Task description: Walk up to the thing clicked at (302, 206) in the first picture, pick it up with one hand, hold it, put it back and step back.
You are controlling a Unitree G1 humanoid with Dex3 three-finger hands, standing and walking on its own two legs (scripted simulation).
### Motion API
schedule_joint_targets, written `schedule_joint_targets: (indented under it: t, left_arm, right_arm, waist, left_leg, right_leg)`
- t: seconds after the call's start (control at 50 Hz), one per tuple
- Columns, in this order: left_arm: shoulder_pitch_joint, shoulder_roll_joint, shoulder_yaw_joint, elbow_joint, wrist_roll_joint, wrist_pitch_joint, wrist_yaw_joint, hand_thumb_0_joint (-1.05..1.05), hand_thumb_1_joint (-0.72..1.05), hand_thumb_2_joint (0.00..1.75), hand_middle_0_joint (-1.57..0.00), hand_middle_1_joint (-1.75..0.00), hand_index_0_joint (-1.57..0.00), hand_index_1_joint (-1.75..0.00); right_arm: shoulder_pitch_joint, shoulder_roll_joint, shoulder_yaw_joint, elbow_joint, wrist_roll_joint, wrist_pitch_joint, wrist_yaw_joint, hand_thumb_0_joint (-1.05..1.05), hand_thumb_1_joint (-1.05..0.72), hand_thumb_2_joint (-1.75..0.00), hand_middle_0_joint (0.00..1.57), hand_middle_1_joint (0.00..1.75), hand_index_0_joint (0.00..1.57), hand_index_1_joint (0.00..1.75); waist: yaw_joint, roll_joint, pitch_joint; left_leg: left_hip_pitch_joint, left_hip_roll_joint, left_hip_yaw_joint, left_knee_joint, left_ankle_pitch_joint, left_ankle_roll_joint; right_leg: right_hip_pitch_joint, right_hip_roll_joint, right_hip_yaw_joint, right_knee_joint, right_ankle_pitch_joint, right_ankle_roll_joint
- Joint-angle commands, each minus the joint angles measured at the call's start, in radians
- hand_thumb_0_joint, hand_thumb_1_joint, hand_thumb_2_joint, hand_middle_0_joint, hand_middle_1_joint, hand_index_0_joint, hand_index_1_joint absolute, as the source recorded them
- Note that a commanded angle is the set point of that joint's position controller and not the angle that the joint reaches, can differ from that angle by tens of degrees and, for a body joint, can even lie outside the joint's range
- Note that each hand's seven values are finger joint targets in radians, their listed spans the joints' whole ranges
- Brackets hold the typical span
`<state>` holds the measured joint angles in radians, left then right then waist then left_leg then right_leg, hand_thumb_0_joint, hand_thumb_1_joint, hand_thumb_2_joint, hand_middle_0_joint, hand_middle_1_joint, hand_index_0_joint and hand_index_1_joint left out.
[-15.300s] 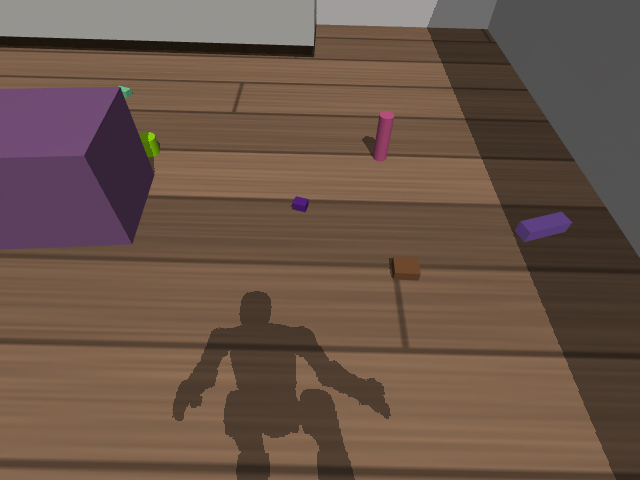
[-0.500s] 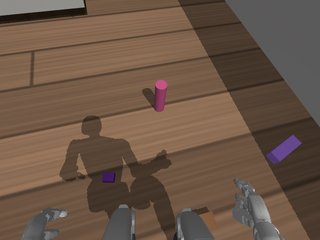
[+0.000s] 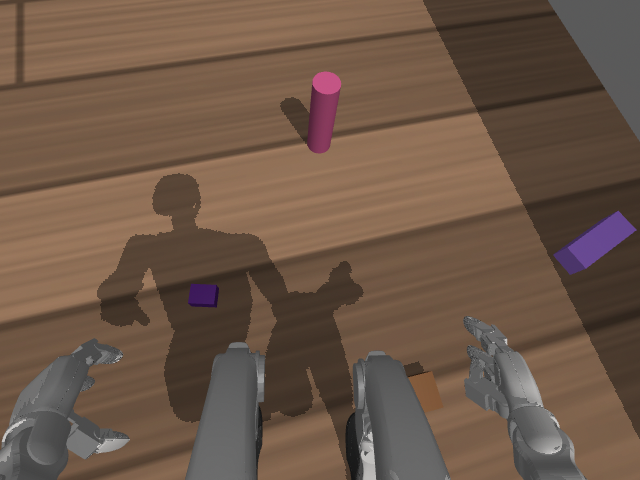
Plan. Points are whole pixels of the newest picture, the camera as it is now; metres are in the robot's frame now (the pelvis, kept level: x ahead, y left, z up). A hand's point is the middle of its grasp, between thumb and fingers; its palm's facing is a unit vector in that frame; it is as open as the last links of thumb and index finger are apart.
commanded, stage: rise first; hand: left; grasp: from above
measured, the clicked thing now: (204, 295) +0.43 +0.25 -0.53
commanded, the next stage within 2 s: none
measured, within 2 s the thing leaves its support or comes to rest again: neither
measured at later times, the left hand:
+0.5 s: hand (137, 339) +0.30 +0.31 -0.30, palm faces -0.52 -0.21 -0.83, open 11.5 cm
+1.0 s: hand (155, 316) +0.35 +0.30 -0.37, palm faces -0.47 -0.04 -0.88, open 11.4 cm
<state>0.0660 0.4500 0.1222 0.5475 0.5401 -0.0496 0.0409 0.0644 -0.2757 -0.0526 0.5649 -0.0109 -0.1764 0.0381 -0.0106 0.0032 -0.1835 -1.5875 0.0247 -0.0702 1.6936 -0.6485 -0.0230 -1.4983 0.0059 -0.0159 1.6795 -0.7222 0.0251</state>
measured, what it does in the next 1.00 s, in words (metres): lowers itself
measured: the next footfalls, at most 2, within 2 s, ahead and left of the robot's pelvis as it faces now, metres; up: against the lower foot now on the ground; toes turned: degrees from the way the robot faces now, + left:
none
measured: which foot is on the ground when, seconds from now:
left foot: down 0.00-1.00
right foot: down 0.00-1.00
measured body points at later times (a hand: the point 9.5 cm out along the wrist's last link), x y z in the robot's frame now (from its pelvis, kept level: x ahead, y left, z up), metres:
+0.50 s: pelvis -0.06 +0.00 -0.17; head +0.15 +0.02 +0.23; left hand +0.32 +0.32 -0.26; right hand +0.04 -0.28 -0.30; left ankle +0.05 +0.13 -0.52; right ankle +0.03 -0.14 -0.52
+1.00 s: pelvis -0.05 +0.00 -0.21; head +0.17 +0.05 +0.17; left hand +0.37 +0.30 -0.32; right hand +0.05 -0.28 -0.34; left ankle +0.05 +0.13 -0.52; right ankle +0.03 -0.13 -0.52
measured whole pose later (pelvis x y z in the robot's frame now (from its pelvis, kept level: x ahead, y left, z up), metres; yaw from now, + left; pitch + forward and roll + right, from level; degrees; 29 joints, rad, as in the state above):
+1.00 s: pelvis -0.05 +0.00 -0.21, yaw -7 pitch +32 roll -8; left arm -0.70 0.72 0.14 1.22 1.25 -0.37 0.35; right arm 0.05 -0.25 -0.02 0.77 -0.13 -0.01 0.12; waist -0.09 -0.03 -0.07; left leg -2.29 0.02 -0.16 2.37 -0.64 -0.03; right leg -2.17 0.06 -0.06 2.33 -0.72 0.04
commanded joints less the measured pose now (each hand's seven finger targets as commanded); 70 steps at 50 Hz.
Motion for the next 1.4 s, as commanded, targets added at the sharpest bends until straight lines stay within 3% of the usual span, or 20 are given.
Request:
schedule_joint_targets:
  t: [0.0,0.08,0.1,0.2,0.26,0.34,0.4,0.46,0.58,0.64,0.7,0.86,0.9,0.98,1.08,1.22,1.24,1.28,1.3,1.38]
  left_arm:
    - [-0.116,0.245,0.094,-0.104,0.092,-0.125,0.062,0.00,-0.22,0.68,-0.53,-0.55,-0.48,-0.60]
    - [-0.260,0.290,0.108,0.015,0.188,-0.136,0.118,0.00,-0.23,0.70,-0.48,-0.60,-0.44,-0.63]
    - [-0.313,0.328,0.128,0.030,0.207,-0.137,0.128,0.00,-0.21,0.69,-0.47,-0.60,-0.45,-0.63]
    - [-0.475,0.383,0.136,0.111,0.273,-0.148,0.137,0.00,-0.15,0.67,-0.50,-0.58,-0.48,-0.60]
    - [-0.587,0.430,0.123,0.170,0.319,-0.168,0.115,0.00,-0.15,0.66,-0.50,-0.57,-0.49,-0.59]
    - [-0.673,0.490,0.126,0.234,0.363,-0.213,0.097,0.00,-0.14,0.67,-0.53,-0.54,-0.50,-0.57]
    - [-0.742,0.489,0.102,0.260,0.395,-0.259,0.099,0.00,-0.13,0.67,-0.52,-0.53,-0.49,-0.56]
    - [-0.787,0.529,0.112,0.305,0.436,-0.313,0.119,0.00,-0.12,0.68,-0.53,-0.50,-0.49,-0.54]
    - [-0.843,0.552,0.122,0.392,0.543,-0.370,0.216,0.00,-0.12,0.69,-0.49,-0.53,-0.46,-0.56]
    - [-0.883,0.564,0.113,0.442,0.592,-0.367,0.268,0.00,-0.12,0.69,-0.48,-0.54,-0.46,-0.56]
    - [-0.900,0.574,0.117,0.481,0.629,-0.349,0.311,0.00,-0.09,0.66,-0.49,-0.52,-0.47,-0.54]
    - [-1.005,0.554,0.068,0.526,0.679,-0.317,0.342,0.00,-0.08,0.63,-0.48,-0.53,-0.48,-0.54]
    - [-1.002,0.561,0.067,0.535,0.690,-0.316,0.346,0.00,-0.07,0.61,-0.50,-0.53,-0.49,-0.54]
    - [-0.983,0.553,0.064,0.577,0.707,-0.322,0.352,0.00,-0.06,0.62,-0.52,-0.51,-0.51,-0.52]
    - [-0.974,0.577,0.081,0.612,0.725,-0.338,0.365,0.00,-0.05,0.60,-0.53,-0.51,-0.52,-0.52]
    - [-1.011,0.602,0.100,0.571,0.750,-0.378,0.401,0.00,-0.04,0.60,-0.52,-0.51,-0.52,-0.51]
    - [-0.966,0.576,0.089,0.645,0.753,-0.371,0.406,0.00,-0.03,0.59,-0.52,-0.52,-0.52,-0.52]
    - [-1.016,0.588,0.096,0.626,0.747,-0.376,0.420,0.00,-0.04,0.59,-0.51,-0.53,-0.51,-0.53]
    - [-1.008,0.602,0.106,0.637,0.752,-0.374,0.428,0.00,-0.04,0.59,-0.52,-0.53,-0.52,-0.53]
    - [-1.021,0.597,0.093,0.661,0.758,-0.358,0.444,0.00,-0.04,0.59,-0.51,-0.55,-0.51,-0.54]
  right_arm:
    - [0.043,-0.171,-0.071,-0.057,0.007,-0.035,-0.002,0.00,-0.98,-0.92,0.20,0.30,0.20,0.30]
    - [0.059,-0.179,-0.073,-0.007,0.004,-0.007,0.006,0.00,-0.96,-0.92,0.20,0.30,0.20,0.30]
    - [0.064,-0.183,-0.077,0.003,0.003,-0.001,0.008,0.00,-0.96,-0.92,0.20,0.30,0.20,0.30]
    - [0.087,-0.189,-0.084,0.036,-0.009,0.026,0.014,0.00,-0.94,-0.91,0.20,0.30,0.20,0.30]
    - [0.099,-0.191,-0.083,0.051,-0.011,0.043,0.012,0.00,-0.94,-0.91,0.20,0.30,0.20,0.30]
    - [0.119,-0.191,-0.073,0.075,-0.016,0.060,0.013,0.00,-0.93,-0.91,0.20,0.30,0.20,0.30]
    - [0.137,-0.192,-0.062,0.101,-0.025,0.074,0.020,0.00,-0.91,-0.90,0.20,0.30,0.20,0.30]
    - [0.126,-0.205,-0.054,0.101,-0.033,0.081,0.028,0.00,-0.90,-0.90,0.20,0.30,0.20,0.30]
    - [0.143,-0.216,-0.037,0.139,-0.062,0.108,0.043,0.00,-0.90,-0.90,0.20,0.30,0.20,0.30]
    - [0.145,-0.216,-0.029,0.146,-0.075,0.126,0.048,0.00,-0.89,-0.90,0.20,0.30,0.20,0.30]
    - [0.149,-0.215,-0.029,0.158,-0.089,0.141,0.053,0.00,-0.89,-0.90,0.20,0.30,0.20,0.30]
    - [0.150,-0.220,-0.040,0.174,-0.110,0.153,0.062,0.00,-0.90,-0.90,0.20,0.30,0.20,0.30]
    - [0.146,-0.214,-0.037,0.176,-0.113,0.155,0.062,0.00,-0.90,-0.90,0.20,0.30,0.20,0.30]
    - [0.153,-0.207,-0.028,0.182,-0.120,0.160,0.067,0.00,-0.90,-0.90,0.20,0.30,0.20,0.30]
    - [0.165,-0.199,-0.021,0.205,-0.127,0.172,0.071,0.00,-0.90,-0.90,0.20,0.30,0.20,0.30]
    - [0.146,-0.208,-0.018,0.201,-0.143,0.180,0.076,0.00,-0.90,-0.90,0.20,0.30,0.20,0.30]
    - [0.151,-0.193,-0.006,0.213,-0.145,0.181,0.079,0.00,-0.90,-0.90,0.20,0.30,0.20,0.30]
    - [0.134,-0.211,-0.017,0.197,-0.150,0.178,0.079,0.00,-0.90,-0.90,0.20,0.30,0.20,0.30]
    - [0.133,-0.211,-0.013,0.198,-0.151,0.177,0.077,0.00,-0.90,-0.90,0.20,0.30,0.20,0.30]
    - [0.126,-0.211,-0.009,0.201,-0.155,0.170,0.075,0.00,-0.90,-0.90,0.20,0.30,0.20,0.30]
  waist:
    - [0.012,0.133,-0.509]
    - [0.015,0.114,-0.551]
    - [0.024,0.107,-0.566]
    - [0.031,0.074,-0.610]
    - [0.014,0.046,-0.587]
    - [0.005,0.014,-0.553]
    - [-0.016,0.054,-0.508]
    - [-0.013,0.105,-0.477]
    - [-0.019,0.183,-0.493]
    - [-0.038,0.174,-0.487]
    - [-0.034,0.188,-0.507]
    - [-0.075,0.218,-0.526]
    - [-0.061,0.213,-0.529]
    - [-0.073,0.194,-0.516]
    - [-0.074,0.169,-0.517]
    - [-0.079,0.236,-0.557]
    - [-0.085,0.213,-0.520]
    - [-0.097,0.196,-0.507]
    - [-0.084,0.205,-0.503]
    - [-0.086,0.217,-0.502]
  left_leg:
    - [0.354,-0.010,0.017,-0.072,0.334,0.030]
    - [0.266,-0.005,0.023,0.028,0.364,0.033]
    - [0.241,-0.005,0.026,0.048,0.351,0.035]
    - [0.108,-0.006,0.047,0.141,0.218,0.043]
    - [0.004,-0.008,0.049,0.176,0.102,0.049]
    - [-0.108,-0.014,0.057,0.239,0.040,0.056]
    - [-0.127,-0.014,0.046,0.261,-0.003,0.055]
    - [-0.138,-0.011,0.013,0.263,-0.069,0.051]
    - [-0.110,-0.016,0.015,0.319,0.010,0.037]
    - [-0.131,-0.021,0.028,0.354,0.038,0.040]
    - [-0.125,-0.022,0.037,0.377,0.073,0.040]
    - [-0.113,-0.015,0.014,0.409,0.072,0.040]
    - [-0.117,-0.015,0.015,0.413,0.072,0.040]
    - [-0.152,-0.019,0.025,0.444,0.115,0.044]
    - [-0.179,-0.017,0.025,0.468,0.139,0.048]
    - [-0.127,-0.009,0.014,0.491,0.200,0.041]
    - [-0.150,-0.009,0.015,0.495,0.195,0.043]
    - [-0.185,-0.010,0.014,0.495,0.148,0.045]
    - [-0.187,-0.012,0.016,0.489,0.133,0.044]
    - [-0.191,-0.011,0.020,0.495,0.106,0.043]
  right_leg:
    - [-0.001,0.032,-0.028,-0.050,0.326,-0.048]
    - [-0.071,0.038,-0.045,0.031,0.349,-0.049]
    - [-0.084,0.039,-0.046,0.042,0.339,-0.048]
    - [-0.115,0.044,-0.052,0.091,0.245,-0.045]
    - [-0.148,0.050,-0.058,0.113,0.143,-0.045]
    - [-0.180,0.057,-0.051,0.136,0.064,-0.045]
    - [-0.262,0.061,-0.070,0.183,0.029,-0.053]
    - [-0.339,0.064,-0.095,0.247,-0.002,-0.058]
    - [-0.430,0.061,-0.120,0.317,0.063,-0.066]
    - [-0.440,0.064,-0.126,0.318,0.079,-0.066]
    - [-0.439,0.065,-0.127,0.331,0.107,-0.064]
    - [-0.490,0.064,-0.143,0.376,0.128,-0.062]
    - [-0.488,0.066,-0.142,0.379,0.130,-0.063]
    - [-0.454,0.072,-0.140,0.385,0.172,-0.059]
    - [-0.438,0.076,-0.137,0.394,0.195,-0.055]
    - [-0.458,0.081,-0.148,0.443,0.243,-0.055]
    - [-0.467,0.081,-0.147,0.443,0.241,-0.054]
    - [-0.479,0.080,-0.148,0.432,0.206,-0.053]
    - [-0.484,0.081,-0.147,0.433,0.188,-0.056]
    - [-0.501,0.081,-0.144,0.434,0.167,-0.057]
